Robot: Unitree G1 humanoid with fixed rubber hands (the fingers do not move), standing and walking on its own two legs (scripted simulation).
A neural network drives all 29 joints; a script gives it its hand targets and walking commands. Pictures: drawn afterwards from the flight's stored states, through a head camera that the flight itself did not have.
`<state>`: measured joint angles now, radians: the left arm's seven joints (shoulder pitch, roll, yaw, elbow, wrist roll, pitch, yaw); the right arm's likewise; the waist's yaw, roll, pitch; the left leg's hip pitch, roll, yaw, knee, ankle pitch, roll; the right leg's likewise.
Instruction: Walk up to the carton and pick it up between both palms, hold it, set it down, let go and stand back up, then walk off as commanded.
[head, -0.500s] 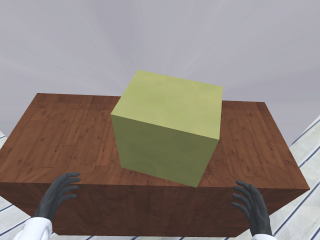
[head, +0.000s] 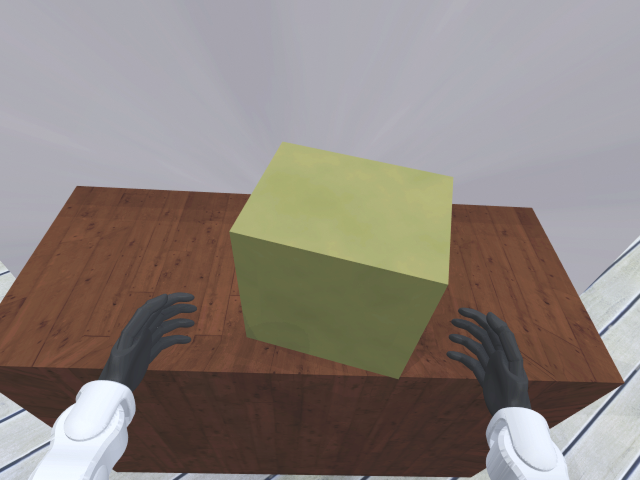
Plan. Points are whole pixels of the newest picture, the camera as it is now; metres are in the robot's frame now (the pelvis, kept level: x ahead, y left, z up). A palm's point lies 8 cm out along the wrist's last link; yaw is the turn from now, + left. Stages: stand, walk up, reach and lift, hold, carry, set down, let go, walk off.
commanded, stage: reach and lift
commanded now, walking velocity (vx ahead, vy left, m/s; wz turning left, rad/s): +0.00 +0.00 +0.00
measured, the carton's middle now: (341, 263) +0.40 -0.02 +0.03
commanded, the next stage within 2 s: none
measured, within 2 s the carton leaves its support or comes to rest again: neither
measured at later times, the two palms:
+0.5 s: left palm (117, 275) +0.31 +0.24 +0.12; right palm (493, 310) +0.27 -0.17 +0.12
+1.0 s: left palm (123, 194) +0.36 +0.24 +0.18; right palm (491, 246) +0.34 -0.17 +0.15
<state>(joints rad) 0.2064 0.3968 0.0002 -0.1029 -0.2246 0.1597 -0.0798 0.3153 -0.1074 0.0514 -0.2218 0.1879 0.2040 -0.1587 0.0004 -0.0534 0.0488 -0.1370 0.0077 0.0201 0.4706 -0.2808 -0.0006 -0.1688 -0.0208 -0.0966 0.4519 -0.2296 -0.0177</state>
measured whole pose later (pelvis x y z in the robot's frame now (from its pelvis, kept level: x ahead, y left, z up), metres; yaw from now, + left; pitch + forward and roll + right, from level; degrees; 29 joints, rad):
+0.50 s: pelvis +0.01 +0.00 +0.00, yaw +0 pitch -2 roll -1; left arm -0.14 0.40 0.12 -0.12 -0.22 0.52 -0.08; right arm 0.03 -0.11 0.00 -0.24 0.23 0.39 -0.22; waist 0.00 -0.05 0.05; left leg -0.14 0.01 0.02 0.46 -0.28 0.00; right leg -0.16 -0.02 -0.10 0.42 -0.22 -0.01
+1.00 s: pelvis +0.00 +0.00 +0.00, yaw +0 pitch -3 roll -1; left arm -0.57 0.45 0.08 0.12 -0.22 0.67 -0.08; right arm -0.40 -0.14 -0.10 0.08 0.24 0.53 -0.23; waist 0.00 -0.05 0.05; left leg -0.14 0.01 0.02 0.46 -0.27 0.00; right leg -0.16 -0.02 -0.10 0.41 -0.20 -0.01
